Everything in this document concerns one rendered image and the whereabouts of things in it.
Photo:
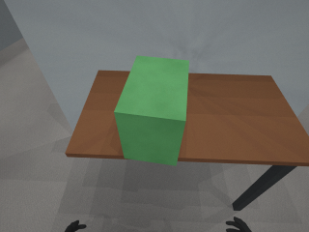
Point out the robot right hand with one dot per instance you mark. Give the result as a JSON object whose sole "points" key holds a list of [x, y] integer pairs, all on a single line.
{"points": [[238, 223]]}

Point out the carton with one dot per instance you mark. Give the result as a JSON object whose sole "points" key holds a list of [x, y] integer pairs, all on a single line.
{"points": [[151, 111]]}

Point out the robot left hand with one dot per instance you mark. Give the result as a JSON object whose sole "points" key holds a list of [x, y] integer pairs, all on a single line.
{"points": [[74, 226]]}

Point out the table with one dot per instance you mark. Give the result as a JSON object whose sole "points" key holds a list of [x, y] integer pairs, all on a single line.
{"points": [[230, 118]]}

